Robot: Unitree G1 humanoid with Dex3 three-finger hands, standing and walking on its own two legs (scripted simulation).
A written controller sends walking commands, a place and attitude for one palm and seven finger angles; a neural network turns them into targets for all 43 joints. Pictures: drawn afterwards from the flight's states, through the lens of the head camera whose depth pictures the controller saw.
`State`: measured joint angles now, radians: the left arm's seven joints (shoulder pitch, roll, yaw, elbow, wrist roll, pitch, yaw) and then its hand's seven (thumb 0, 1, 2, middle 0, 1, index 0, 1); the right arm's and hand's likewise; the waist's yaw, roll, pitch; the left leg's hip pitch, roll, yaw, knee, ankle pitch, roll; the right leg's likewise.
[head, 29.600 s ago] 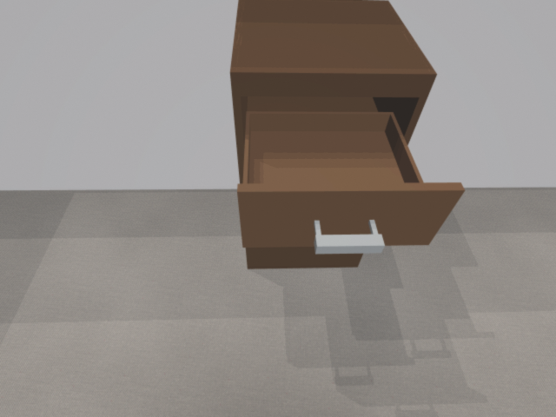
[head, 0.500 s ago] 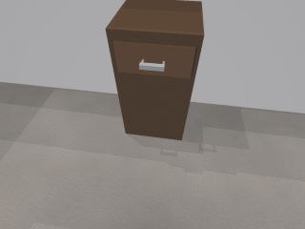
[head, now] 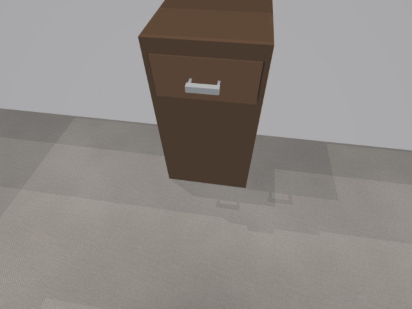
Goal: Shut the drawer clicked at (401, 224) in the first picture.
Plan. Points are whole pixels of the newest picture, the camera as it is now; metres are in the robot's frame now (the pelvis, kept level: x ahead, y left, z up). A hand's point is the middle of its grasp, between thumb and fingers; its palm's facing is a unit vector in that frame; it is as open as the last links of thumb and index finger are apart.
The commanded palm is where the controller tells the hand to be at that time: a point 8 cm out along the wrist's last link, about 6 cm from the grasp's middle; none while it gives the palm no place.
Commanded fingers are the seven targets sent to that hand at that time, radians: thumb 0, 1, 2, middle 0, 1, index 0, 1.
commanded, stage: look to check the result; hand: left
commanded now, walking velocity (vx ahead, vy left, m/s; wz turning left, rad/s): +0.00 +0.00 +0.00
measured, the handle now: (203, 85) +0.86 +0.06 -0.07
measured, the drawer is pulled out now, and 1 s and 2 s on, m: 0.00 0.00 0.00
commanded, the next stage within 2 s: stand and wait in 0.12 s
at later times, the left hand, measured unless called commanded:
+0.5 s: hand out of the picture +0.06 +0.20 -0.16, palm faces +0.00 -0.96 -0.29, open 7.4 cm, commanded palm none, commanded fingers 0.00 0.90 0.90 -0.20 -0.30 -0.20 -0.30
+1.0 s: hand out of the picture +0.07 +0.21 -0.16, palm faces -0.01 -0.95 -0.31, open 7.4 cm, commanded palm none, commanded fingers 0.00 0.90 0.90 -0.20 -0.30 -0.20 -0.30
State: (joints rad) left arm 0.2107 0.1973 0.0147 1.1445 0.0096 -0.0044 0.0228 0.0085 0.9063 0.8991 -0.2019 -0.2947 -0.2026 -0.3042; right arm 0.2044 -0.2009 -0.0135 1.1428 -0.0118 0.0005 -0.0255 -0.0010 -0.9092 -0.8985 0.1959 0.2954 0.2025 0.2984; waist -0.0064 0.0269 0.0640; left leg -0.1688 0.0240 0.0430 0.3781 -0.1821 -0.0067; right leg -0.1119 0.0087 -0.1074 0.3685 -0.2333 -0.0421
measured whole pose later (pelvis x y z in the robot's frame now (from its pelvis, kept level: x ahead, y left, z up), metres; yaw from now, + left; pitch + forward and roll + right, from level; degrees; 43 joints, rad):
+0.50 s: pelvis +0.01 -0.01 +0.00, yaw +0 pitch -1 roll +0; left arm 0.16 0.24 0.02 1.13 0.01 -0.01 0.02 0.01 0.91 0.90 -0.20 -0.29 -0.20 -0.30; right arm 0.17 -0.25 -0.01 1.13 -0.01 0.00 -0.02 0.00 -0.91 -0.90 0.20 0.30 0.20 0.30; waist -0.01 0.03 0.06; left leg -0.14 0.04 0.04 0.35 -0.18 -0.02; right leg -0.08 0.03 -0.11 0.33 -0.23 -0.06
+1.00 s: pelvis +0.02 -0.01 +0.00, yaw -1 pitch -2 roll +0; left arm 0.15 0.26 0.02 1.13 0.01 -0.01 0.01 0.01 0.90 0.90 -0.20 -0.29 -0.20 -0.30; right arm 0.16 -0.27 -0.01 1.13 -0.01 0.00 -0.02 0.00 -0.91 -0.90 0.20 0.30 0.20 0.30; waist -0.01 0.03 0.05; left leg -0.12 0.05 0.05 0.33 -0.18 -0.03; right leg -0.06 0.03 -0.10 0.31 -0.22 -0.06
